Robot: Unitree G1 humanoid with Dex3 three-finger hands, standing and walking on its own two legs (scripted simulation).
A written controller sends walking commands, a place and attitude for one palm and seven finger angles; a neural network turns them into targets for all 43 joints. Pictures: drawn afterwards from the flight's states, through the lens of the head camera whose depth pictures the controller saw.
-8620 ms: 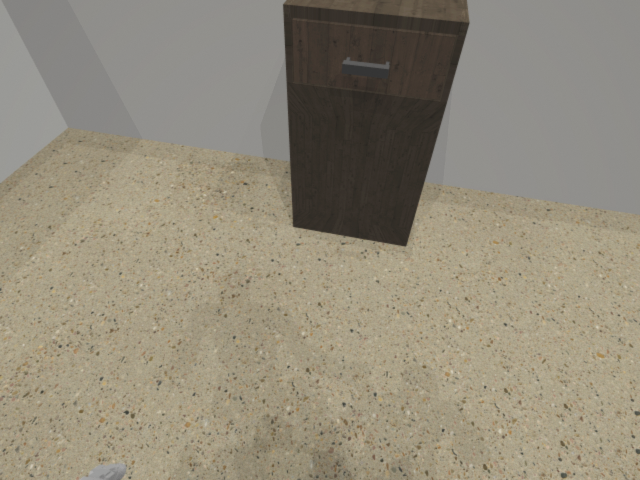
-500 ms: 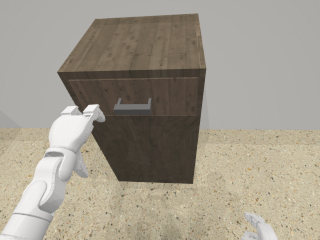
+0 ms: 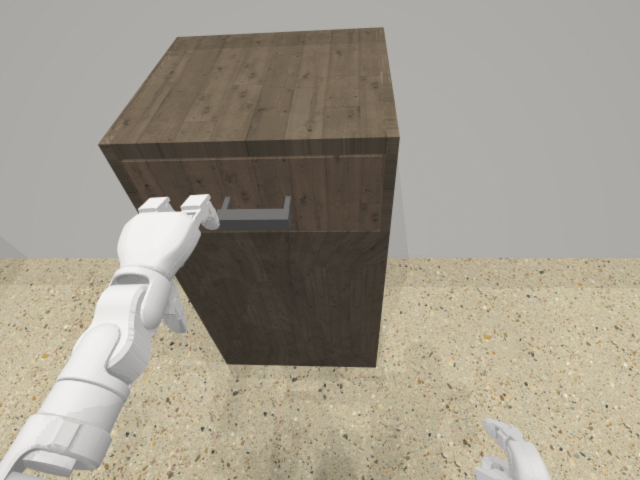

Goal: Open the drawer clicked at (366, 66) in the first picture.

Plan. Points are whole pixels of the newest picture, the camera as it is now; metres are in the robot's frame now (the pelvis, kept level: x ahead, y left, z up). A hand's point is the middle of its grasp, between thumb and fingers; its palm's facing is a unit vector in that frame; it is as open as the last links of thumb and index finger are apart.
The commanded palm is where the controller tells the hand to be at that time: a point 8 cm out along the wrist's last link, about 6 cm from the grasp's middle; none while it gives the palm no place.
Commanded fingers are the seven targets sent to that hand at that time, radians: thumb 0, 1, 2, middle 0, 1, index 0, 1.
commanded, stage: move the hooked fingers above the handle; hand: left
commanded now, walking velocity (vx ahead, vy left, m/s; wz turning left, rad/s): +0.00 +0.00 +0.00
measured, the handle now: (255, 210) +0.55 +0.19 -0.01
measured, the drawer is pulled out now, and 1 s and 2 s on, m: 0.00 0.00 0.00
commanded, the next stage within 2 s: lower the fingers behind the handle in 1.82 s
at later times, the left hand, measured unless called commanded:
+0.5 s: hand (216, 233) +0.42 +0.20 +0.07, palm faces +0.00 -0.04 -1.00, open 13.9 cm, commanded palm +0.40 +0.21 +0.13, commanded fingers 0.00 -0.50 0.30 -0.30 -1.20 -0.30 -1.20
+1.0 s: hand (238, 216) +0.48 +0.19 +0.05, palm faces -0.05 -0.02 -1.00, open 13.9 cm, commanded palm +0.46 +0.20 +0.11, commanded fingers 0.00 -0.50 0.30 -0.30 -1.20 -0.30 -1.20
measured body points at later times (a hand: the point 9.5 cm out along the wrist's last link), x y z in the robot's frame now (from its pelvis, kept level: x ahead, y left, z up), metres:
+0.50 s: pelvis +0.02 +0.00 -0.01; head +0.05 -0.03 +0.44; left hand +0.42 +0.20 +0.12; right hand +0.14 -0.25 -0.14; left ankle +0.01 +0.11 -0.74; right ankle -0.03 -0.09 -0.74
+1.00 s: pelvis +0.02 +0.00 -0.01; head +0.07 -0.02 +0.43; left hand +0.47 +0.19 +0.10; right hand +0.08 -0.27 -0.15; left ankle +0.01 +0.11 -0.74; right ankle -0.03 -0.09 -0.74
